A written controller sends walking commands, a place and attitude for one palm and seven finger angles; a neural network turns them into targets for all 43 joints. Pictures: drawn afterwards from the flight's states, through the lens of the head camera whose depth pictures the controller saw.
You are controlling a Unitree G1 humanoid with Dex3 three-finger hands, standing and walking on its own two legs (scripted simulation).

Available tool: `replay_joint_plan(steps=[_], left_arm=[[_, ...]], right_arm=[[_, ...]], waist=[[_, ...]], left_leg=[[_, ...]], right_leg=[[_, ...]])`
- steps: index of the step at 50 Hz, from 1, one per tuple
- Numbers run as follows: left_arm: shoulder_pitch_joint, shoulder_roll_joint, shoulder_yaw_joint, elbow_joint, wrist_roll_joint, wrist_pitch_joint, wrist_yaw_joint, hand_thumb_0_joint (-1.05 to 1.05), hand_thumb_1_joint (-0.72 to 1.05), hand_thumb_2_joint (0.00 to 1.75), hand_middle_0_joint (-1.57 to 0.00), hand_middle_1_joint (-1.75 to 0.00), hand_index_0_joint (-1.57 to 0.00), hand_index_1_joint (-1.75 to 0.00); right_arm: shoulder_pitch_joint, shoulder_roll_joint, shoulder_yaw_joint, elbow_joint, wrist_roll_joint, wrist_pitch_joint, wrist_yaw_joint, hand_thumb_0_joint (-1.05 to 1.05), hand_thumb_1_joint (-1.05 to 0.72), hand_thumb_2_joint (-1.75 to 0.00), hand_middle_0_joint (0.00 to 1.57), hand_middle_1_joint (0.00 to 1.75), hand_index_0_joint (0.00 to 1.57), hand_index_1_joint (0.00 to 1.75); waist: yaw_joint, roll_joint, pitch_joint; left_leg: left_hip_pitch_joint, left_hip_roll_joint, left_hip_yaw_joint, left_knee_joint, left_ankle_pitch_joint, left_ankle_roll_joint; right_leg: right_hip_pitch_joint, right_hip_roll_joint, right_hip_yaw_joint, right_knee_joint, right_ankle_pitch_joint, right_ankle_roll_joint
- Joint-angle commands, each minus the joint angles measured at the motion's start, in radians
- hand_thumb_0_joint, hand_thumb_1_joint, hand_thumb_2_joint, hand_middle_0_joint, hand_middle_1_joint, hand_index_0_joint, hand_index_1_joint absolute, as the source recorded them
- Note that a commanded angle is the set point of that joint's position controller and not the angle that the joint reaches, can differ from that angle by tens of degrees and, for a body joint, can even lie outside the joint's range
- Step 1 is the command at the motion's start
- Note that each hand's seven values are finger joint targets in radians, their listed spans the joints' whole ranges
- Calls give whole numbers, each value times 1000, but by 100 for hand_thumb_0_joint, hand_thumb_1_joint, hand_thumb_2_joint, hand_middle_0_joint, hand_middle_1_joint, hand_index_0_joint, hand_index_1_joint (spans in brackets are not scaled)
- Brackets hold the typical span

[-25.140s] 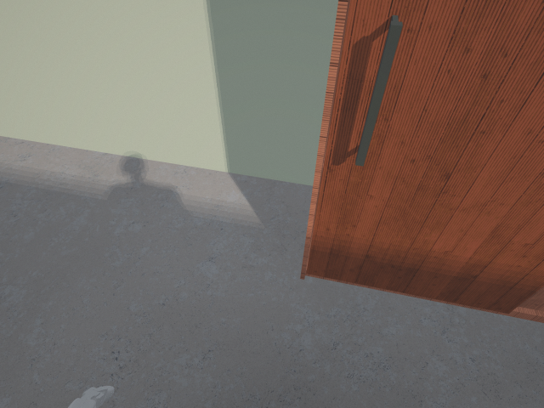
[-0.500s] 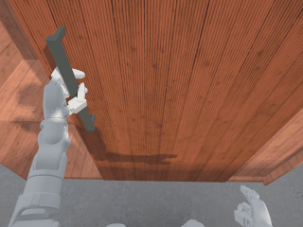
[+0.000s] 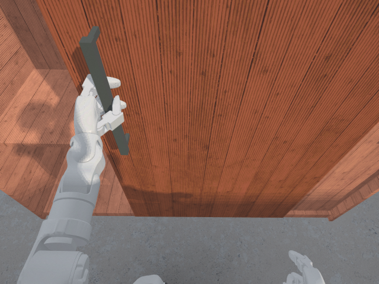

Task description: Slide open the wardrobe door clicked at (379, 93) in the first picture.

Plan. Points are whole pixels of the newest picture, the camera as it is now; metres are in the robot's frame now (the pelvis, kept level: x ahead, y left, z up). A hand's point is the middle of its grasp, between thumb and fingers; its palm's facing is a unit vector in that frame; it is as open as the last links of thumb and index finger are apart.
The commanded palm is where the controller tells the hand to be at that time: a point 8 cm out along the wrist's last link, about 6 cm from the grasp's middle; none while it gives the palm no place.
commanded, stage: stop walking and hold the door there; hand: left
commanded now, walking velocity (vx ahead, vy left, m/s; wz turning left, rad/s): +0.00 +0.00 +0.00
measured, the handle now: (112, 103) +0.46 +0.22 +0.11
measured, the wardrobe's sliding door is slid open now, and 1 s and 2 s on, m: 0.48 0.48 0.48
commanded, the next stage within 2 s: loosen the grip on the handle in 0.22 s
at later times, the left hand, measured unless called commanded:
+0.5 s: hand (116, 109) +0.41 +0.19 +0.14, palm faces +0.23 -0.97 -0.06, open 7.1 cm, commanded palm +0.37 +0.22 +0.13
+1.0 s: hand (113, 111) +0.41 +0.19 +0.13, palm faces +0.23 -0.97 -0.09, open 14.5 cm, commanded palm +0.38 +0.24 +0.13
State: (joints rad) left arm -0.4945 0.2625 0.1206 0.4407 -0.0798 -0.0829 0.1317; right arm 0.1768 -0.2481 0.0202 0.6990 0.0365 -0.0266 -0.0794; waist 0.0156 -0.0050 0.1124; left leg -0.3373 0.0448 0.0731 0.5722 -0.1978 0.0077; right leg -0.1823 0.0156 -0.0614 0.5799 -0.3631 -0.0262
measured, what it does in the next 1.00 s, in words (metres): stands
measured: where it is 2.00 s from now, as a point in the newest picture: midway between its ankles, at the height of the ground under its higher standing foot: outside the picture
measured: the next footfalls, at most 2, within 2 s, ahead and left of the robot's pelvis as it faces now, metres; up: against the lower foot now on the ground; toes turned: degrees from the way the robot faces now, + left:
none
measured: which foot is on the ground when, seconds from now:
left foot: down 0.00-1.00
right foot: down 0.00-1.00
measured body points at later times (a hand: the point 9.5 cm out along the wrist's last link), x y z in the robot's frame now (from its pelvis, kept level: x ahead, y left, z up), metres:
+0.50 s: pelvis +0.00 +0.00 +0.00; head +0.00 +0.00 +0.45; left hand +0.39 +0.24 +0.14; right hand +0.12 -0.25 -0.10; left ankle +0.07 +0.12 -0.73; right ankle -0.03 -0.10 -0.73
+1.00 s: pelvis +0.01 +0.01 +0.00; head +0.01 +0.01 +0.45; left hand +0.39 +0.25 +0.14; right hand +0.11 -0.25 -0.11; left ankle +0.07 +0.12 -0.73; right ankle -0.03 -0.10 -0.73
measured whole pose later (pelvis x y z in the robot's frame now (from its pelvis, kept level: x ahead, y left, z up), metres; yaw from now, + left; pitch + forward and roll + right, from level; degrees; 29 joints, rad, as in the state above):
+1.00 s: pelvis +0.01 +0.01 +0.00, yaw -1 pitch +3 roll +0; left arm -0.46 0.27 0.20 0.56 -0.09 -0.14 0.09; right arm 0.30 -0.24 0.00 0.71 0.03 -0.11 -0.03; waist -0.02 0.01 -0.05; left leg -0.44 0.04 0.09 0.60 -0.21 0.02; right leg -0.29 0.01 -0.04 0.61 -0.37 -0.02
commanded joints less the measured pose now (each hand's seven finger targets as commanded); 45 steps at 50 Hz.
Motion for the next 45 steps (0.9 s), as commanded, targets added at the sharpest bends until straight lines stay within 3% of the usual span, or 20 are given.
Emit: replay_joint_plan(steps=[1,3,5,10,15,16,17,18,19,20,21,22,24,28,29,34,37,38,39,45], left_arm=[[-363,41,-95,-202,20,-94,-40,0,90,90,-45,-140,-45,-140],[-372,42,-104,-192,20,-98,-37,0,90,90,-45,-140,-45,-140],[-353,39,-101,-147,23,-94,-35,0,90,90,-45,-140,-45,-140],[-382,64,-98,-87,21,-89,-39,0,90,90,-45,-140,-45,-140],[-374,70,-94,-46,21,-92,-43,0,90,90,-45,-140,-45,-140],[-926,796,496,-176,113,-118,-30,0,90,90,-45,-140,-45,-140],[-750,250,124,212,114,-26,-79,0,78,84,-45,-140,-45,-140],[-598,258,188,120,45,-25,-76,0,66,78,-45,-140,-45,-140],[-405,54,95,152,44,-35,-105,0,54,73,-45,-140,-45,-140],[-451,120,155,71,-6,-68,-109,0,42,67,-45,-140,-45,-140],[-433,203,221,48,-21,-90,-97,0,30,61,-45,-140,-45,-140],[-428,192,185,10,-12,-117,-86,0,17,55,-45,-140,-45,-140],[-413,123,84,-21,40,-150,-62,0,-7,43,-45,-140,-45,-140],[-393,250,167,47,43,-143,-37,0,-55,20,-42,-137,-42,-137],[-447,216,111,29,37,-144,-45,0,-55,20,-41,-135,-41,-135],[-486,222,104,48,10,-145,-66,0,-55,20,-34,-127,-34,-127],[-528,249,124,-61,15,-154,-48,0,-55,20,-30,-122,-30,-122],[-499,278,158,-65,15,-158,-38,0,-55,20,-29,-120,-29,-120],[-505,224,113,-99,8,-162,-39,0,-55,20,-28,-118,-28,-118],[-395,207,122,-92,-5,-140,-43,0,-55,20,-25,-115,-25,-115]], right_arm=[[-61,-114,-29,-142,-10,-42,-7,0,-90,-90,20,30,20,30],[-49,-120,-33,-140,-7,-45,-13,0,-90,-90,20,30,20,30],[-37,-126,-37,-142,-4,-45,-15,0,-90,-90,20,30,20,30],[-16,-126,-41,-136,2,-52,-18,0,-90,-90,20,30,20,30],[-16,-124,-38,-126,2,-46,-20,0,-90,-90,20,30,20,30],[5,-176,-137,-148,-11,-68,17,0,-90,-90,20,30,20,30],[-9,-135,-77,-80,-38,-127,26,0,-90,-90,20,30,20,30],[96,-175,-113,-78,1,-143,25,0,-90,-90,20,30,20,30],[96,-133,-97,-80,3,-140,33,0,-90,-90,20,30,20,30],[56,-156,-90,-87,2,-138,37,0,-90,-90,20,30,20,30],[45,-153,-88,-86,-11,-139,39,0,-90,-90,20,30,20,30],[35,-141,-80,-97,-14,-139,46,0,-90,-90,20,30,20,30],[35,-129,-73,-122,-15,-140,63,0,-90,-90,20,30,20,30],[31,-153,-70,-145,4,-118,52,0,-90,-90,20,30,20,30],[21,-150,-62,-155,8,-120,50,0,-90,-90,20,30,20,30],[31,-146,-56,-147,16,-126,32,0,-90,-90,20,30,20,30],[45,-143,-65,-141,4,-134,29,0,-90,-90,20,30,20,30],[51,-146,-67,-136,2,-133,26,0,-90,-90,20,30,20,30],[54,-143,-65,-139,-2,-136,30,0,-90,-90,20,30,20,30],[79,-146,-73,-123,-4,-132,32,0,-90,-90,20,30,20,30]], waist=[[-22,224,-314],[-24,171,-293],[-21,118,-307],[-32,-8,-356],[-27,-12,-360],[33,-153,-244],[-92,-211,-564],[-52,-104,-601],[-52,-129,-534],[-18,24,-530],[-9,78,-517],[-10,124,-482],[-33,75,-419],[-36,-94,-294],[-47,-69,-302],[-38,14,-328],[-35,79,-432],[-29,69,-439],[-37,60,-460],[-32,15,-458]], left_leg=[[162,249,-321,-229,41,105],[143,238,-317,-255,-26,103],[141,211,-247,-225,-5,83],[197,131,-112,-83,144,19],[218,138,-117,-69,230,27],[190,85,-64,11,197,56],[210,-36,-25,-125,368,41],[304,-23,-31,-82,428,19],[295,-15,-52,-36,454,13],[340,-18,-50,-30,393,12],[337,-23,-39,-32,308,12],[314,-27,-40,-35,253,11],[250,-21,-47,-31,184,25],[107,-21,-51,-53,-27,40],[104,-28,-40,-59,-57,41],[115,-35,-38,-52,-92,38],[194,-29,-42,-35,-14,37],[197,-25,-50,-31,12,38],[210,-25,-53,-25,46,38],[213,-21,-52,-4,150,37]], right_leg=[[-36,-41,71,0,-31,26],[-16,-35,70,-42,-33,23],[12,-45,75,-97,19,17],[-1,-140,164,-175,230,3],[-15,-136,147,-152,300,18],[-123,-142,271,-264,515,62],[18,-27,60,-21,773,-9],[-29,-17,1,-19,646,-3],[-134,0,-9,-22,542,15],[-153,-5,18,-66,460,15],[-157,-7,32,-87,400,12],[-171,-6,35,-86,347,6],[-215,-2,27,-77,281,7],[-240,-9,52,-120,94,19],[-245,-11,64,-127,61,21],[-250,-9,80,-135,15,13],[-238,0,66,-107,101,7],[-227,3,62,-103,123,6],[-222,6,56,-92,160,8],[-202,10,44,-71,284,12]])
